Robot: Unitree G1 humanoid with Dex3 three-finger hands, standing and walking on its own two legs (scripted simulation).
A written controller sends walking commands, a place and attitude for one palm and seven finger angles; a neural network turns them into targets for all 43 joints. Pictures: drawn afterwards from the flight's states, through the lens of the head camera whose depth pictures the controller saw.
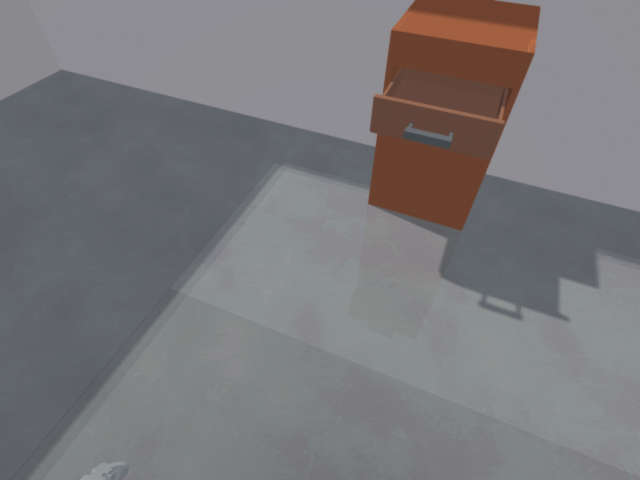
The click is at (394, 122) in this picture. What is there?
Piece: drawer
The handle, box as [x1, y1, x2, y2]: [403, 122, 453, 148]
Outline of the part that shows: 404,130 404,138 446,148 449,147 453,132 450,131 449,135 445,136 414,129 411,127 412,122 410,122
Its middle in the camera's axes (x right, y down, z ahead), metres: +0.33 -0.32 +1.17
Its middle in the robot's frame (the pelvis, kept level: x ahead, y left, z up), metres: +1.09 -0.27 -0.18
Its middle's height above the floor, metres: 0.59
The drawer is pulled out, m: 0.22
